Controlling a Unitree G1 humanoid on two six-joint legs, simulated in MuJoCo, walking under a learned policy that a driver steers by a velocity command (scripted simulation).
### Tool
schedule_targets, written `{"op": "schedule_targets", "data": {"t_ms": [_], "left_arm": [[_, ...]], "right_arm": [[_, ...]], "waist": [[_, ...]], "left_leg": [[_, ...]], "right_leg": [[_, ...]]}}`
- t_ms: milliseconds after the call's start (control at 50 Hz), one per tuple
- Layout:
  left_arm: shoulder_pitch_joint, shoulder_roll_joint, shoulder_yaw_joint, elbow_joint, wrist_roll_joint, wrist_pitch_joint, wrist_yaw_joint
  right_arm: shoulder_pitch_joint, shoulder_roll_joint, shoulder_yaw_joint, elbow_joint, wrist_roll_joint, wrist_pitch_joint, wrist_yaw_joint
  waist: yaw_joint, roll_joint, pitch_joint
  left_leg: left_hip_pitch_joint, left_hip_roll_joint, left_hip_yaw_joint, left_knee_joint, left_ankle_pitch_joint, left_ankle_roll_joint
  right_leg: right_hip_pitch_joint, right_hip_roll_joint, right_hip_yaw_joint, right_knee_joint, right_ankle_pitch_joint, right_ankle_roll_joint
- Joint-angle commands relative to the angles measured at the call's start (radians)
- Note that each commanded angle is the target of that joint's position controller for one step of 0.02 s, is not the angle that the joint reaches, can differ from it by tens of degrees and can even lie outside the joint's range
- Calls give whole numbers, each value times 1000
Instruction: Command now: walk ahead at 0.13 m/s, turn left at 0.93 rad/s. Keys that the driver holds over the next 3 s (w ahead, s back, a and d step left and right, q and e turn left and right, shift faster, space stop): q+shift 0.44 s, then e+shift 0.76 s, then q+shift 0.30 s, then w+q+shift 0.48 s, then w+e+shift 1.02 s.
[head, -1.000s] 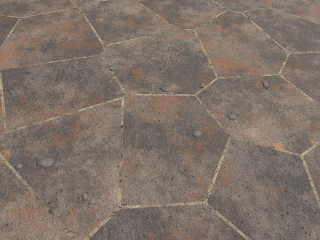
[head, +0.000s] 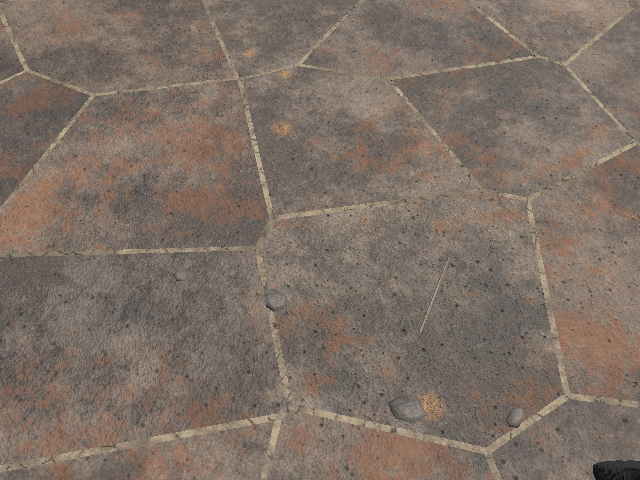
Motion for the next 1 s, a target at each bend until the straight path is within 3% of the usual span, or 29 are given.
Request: {"op": "schedule_targets", "data": {"t_ms": [20,40,60,80,100,160,200,300,380,440,460,480,500,520,540,600,620,640,680,740,800,840,860,880,900,920,940,960,1000], "left_arm": [[85,61,4,-153,38,34,-2],[39,94,0,-145,51,46,9],[-37,112,2,-153,47,52,15],[-79,110,3,-155,51,55,20],[-62,110,3,-147,54,64,23],[-56,79,-6,-129,50,91,21],[-100,60,-12,-142,41,93,20],[-202,60,-11,-167,32,90,20],[-226,66,-11,-166,17,73,23],[-153,80,-4,-148,10,59,40],[-103,103,5,-130,15,53,50],[-126,179,20,-149,26,53,58],[-210,243,27,-182,52,57,46],[-186,170,17,-162,51,61,34],[-223,114,-1,-159,35,60,22],[-264,29,-35,-144,30,49,3],[-249,54,-27,-129,25,53,-3],[-197,109,-4,-118,22,62,-9],[-83,183,33,-90,18,78,-19],[-48,194,54,-74,15,80,-25],[-71,178,66,-69,11,84,-28],[-123,168,72,-76,5,92,-30],[-146,152,70,-85,-2,93,-28],[-103,91,57,-88,-5,90,-25],[-56,61,54,-96,-2,88,-16],[-88,153,71,-87,30,91,-10],[-72,161,79,-69,33,97,-15],[-41,145,78,-51,36,109,-22],[-20,127,68,-46,28,127,-46]], "right_arm": [[309,-286,-83,-25,37,10,-29],[239,-252,-84,-52,49,26,-36],[179,-190,-67,-54,44,36,-42],[140,-140,-50,-41,38,40,-44],[121,-118,-44,-37,41,39,-48],[127,-127,-48,-21,31,32,-41],[130,-145,-58,-17,26,34,-39],[140,-148,-69,-16,22,50,-35],[139,-146,-73,-11,17,54,-29],[98,-135,-70,-14,27,51,-25],[105,-112,-60,-8,36,45,-31],[192,-49,-43,1,44,39,-40],[172,-78,-50,-8,32,34,-49],[144,-144,-62,4,2,28,-52],[165,-117,-55,20,8,28,-47],[208,-36,-14,68,18,48,-36],[186,-43,-7,60,14,54,-39],[140,-59,-6,50,17,55,-47],[72,-68,-1,32,29,52,-65],[56,-65,9,24,48,37,-82],[74,-63,15,25,53,18,-97],[133,-52,19,42,51,8,-107],[179,-71,13,57,44,2,-115],[165,-139,-2,52,32,0,-124],[52,-201,-7,6,24,8,-124],[35,-149,3,12,9,12,-117],[3,-67,27,2,13,8,-113],[-21,-32,38,0,15,6,-109],[-7,-34,41,-3,12,3,-112]], "waist": [[-105,205,-450],[-112,94,-435],[-97,42,-284],[-64,17,-190],[-39,38,-148],[-29,-1,-184],[-41,-4,-195],[-76,62,-155],[-88,112,-138],[-42,143,-127],[-17,107,-139],[-64,-71,-180],[-51,-227,-121],[-52,-110,-116],[-85,-80,-112],[-100,-146,-117],[-102,-175,-95],[-66,-199,-72],[-14,-200,-73],[-13,-206,-122],[-32,-199,-163],[-74,-184,-171],[-95,-166,-175],[-63,-19,-181],[-38,178,-139],[-40,103,-79],[-8,57,-71],[12,57,-59],[7,120,-70]], "left_leg": [[766,408,-724,-112,877,293],[703,395,-745,-218,478,295],[548,334,-664,-265,254,254],[442,261,-602,-289,170,196],[356,214,-539,-291,209,157],[278,154,-491,-268,308,118],[277,139,-525,-272,207,109],[260,108,-652,-319,-168,76],[254,83,-716,-300,-163,46],[164,38,-751,-285,-195,-24],[126,-2,-690,-242,-309,-71],[78,-91,-536,-35,-465,-122],[-42,-224,-297,202,-460,-146],[28,-143,-333,345,-397,-154],[76,-146,-344,393,-345,-149],[175,-122,-305,353,-299,-165],[159,-76,-212,262,-315,-172],[121,-63,-146,206,-350,-178],[71,-67,-141,146,-399,-179],[81,-74,-171,70,-385,-160],[176,-82,-183,-35,-357,-134],[337,-79,-179,-213,-256,-109],[492,-29,-198,-335,-167,-90],[620,158,-357,-413,-221,-39],[565,410,-587,-432,-160,65],[423,452,-504,-393,74,130],[388,382,-399,-354,224,114],[376,311,-287,-324,314,79],[428,250,-168,-279,453,50]], "right_leg": [[-512,145,239,689,-183,42],[-541,101,316,651,-87,32],[-536,79,326,560,-7,23],[-514,62,327,455,42,18],[-455,53,323,372,75,17],[-340,90,313,252,110,20],[-344,107,329,173,132,20],[-352,155,367,27,199,3],[-257,206,374,-125,186,-22],[-45,225,370,-379,223,-45],[50,165,383,-517,272,-61],[113,-54,591,-626,125,-116],[9,-227,859,-706,96,-225],[-81,-200,813,-649,235,-262],[-124,-135,709,-609,348,-248],[-130,5,559,-576,478,-193],[-97,30,569,-568,482,-182],[-46,37,613,-555,512,-186],[61,12,705,-522,601,-205],[148,8,784,-502,685,-208],[128,25,824,-508,666,-195],[17,68,806,-501,556,-149],[-114,115,767,-481,428,-95],[-279,207,658,-347,137,-34],[-436,328,413,-92,-23,-12],[-426,212,363,90,-9,-8],[-377,201,355,190,35,-15],[-374,198,343,268,84,-13],[-414,179,299,330,130,4]]}}
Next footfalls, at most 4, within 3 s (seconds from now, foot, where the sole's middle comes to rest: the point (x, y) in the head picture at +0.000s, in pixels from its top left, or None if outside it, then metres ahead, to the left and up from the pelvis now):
0.46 right None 0.21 -0.12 -0.74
0.88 left None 0.07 0.01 -0.74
1.30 right None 0.14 -0.20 -0.74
2.00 left None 0.26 0.13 -0.74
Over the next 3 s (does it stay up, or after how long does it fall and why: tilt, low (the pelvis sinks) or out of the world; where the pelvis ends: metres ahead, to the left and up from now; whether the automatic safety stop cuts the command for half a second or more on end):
stays up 0.94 0.43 0.03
